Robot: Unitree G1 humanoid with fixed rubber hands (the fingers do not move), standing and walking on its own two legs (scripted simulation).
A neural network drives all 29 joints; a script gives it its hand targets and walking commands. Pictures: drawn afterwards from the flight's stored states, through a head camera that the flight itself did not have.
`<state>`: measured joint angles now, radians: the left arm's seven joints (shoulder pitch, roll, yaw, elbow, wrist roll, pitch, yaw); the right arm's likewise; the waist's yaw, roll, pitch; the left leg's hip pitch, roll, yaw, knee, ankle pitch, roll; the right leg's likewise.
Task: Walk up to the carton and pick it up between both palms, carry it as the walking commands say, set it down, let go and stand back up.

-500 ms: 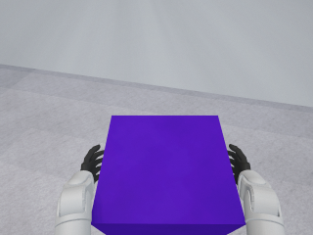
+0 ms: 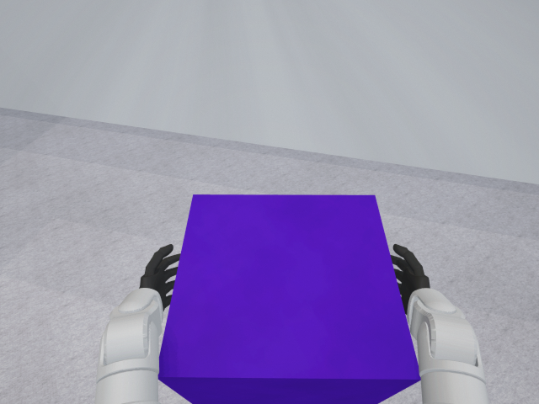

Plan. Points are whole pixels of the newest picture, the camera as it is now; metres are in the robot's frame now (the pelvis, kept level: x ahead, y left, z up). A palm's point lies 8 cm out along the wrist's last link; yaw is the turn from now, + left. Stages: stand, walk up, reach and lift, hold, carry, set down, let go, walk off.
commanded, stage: hold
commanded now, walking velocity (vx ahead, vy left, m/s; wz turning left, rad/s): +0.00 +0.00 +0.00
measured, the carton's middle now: (282, 307) +0.29 +0.00 -0.04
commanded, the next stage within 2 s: carry in 0.68 s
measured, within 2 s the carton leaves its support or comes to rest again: neither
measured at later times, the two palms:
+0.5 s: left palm (152, 301) +0.26 +0.20 +0.04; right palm (417, 304) +0.26 -0.19 +0.03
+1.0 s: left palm (202, 294) +0.26 +0.12 +0.06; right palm (491, 322) +0.22 -0.26 +0.06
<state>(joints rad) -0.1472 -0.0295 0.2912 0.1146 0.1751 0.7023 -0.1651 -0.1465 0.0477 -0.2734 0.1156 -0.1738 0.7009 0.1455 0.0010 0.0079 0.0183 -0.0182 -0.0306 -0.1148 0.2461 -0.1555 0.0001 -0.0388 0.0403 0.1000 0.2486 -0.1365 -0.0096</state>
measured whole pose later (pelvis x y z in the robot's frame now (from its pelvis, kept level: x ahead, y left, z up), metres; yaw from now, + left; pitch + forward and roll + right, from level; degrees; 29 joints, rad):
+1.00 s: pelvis -0.01 -0.04 -0.02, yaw -5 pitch +4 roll +0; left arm -0.05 -0.08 0.24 -0.30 0.04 0.97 -0.06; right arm -0.03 0.01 -0.24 -0.30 -0.02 0.97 0.07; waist -0.01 -0.01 -0.14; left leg -0.40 0.04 0.08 0.73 -0.46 -0.01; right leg -0.40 0.04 -0.05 0.57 -0.25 -0.07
